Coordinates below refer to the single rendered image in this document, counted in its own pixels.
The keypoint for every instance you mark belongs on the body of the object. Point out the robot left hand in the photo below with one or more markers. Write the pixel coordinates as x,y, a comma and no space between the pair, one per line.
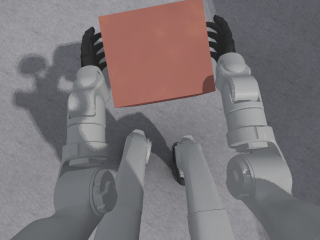
89,56

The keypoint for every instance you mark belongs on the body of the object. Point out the robot right forearm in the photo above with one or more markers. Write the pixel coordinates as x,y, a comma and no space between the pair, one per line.
243,108

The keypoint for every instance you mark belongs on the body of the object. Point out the right robot shin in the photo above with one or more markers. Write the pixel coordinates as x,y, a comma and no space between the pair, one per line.
186,138

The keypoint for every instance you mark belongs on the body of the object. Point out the robot left forearm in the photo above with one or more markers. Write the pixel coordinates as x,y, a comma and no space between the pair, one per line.
86,122

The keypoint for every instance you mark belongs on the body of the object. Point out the robot left upper arm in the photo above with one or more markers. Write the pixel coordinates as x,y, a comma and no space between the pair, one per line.
81,199

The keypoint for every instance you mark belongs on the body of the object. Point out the robot right upper arm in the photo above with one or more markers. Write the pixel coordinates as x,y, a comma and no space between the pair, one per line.
263,182

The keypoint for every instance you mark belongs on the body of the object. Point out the robot right hand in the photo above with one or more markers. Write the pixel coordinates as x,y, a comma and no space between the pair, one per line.
224,41

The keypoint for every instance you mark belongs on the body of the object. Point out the right robot thigh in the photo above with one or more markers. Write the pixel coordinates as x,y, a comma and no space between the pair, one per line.
207,218

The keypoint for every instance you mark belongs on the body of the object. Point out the carton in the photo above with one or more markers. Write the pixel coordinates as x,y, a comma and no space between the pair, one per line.
157,54

